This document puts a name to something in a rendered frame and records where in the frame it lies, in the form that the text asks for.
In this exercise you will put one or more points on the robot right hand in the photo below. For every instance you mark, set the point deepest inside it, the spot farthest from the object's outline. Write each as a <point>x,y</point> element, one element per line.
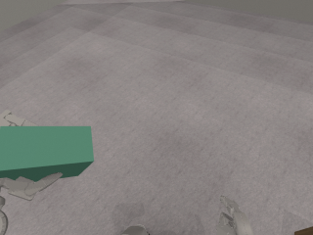
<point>238,224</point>

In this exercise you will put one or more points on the robot left hand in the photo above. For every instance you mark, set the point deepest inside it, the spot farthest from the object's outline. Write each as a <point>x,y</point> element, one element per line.
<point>22,187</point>

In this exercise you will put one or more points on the left robot thigh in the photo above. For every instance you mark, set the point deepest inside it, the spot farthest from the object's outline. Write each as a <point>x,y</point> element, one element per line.
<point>135,230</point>

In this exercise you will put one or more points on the sponge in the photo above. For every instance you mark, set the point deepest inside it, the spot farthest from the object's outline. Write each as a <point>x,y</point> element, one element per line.
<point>35,152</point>

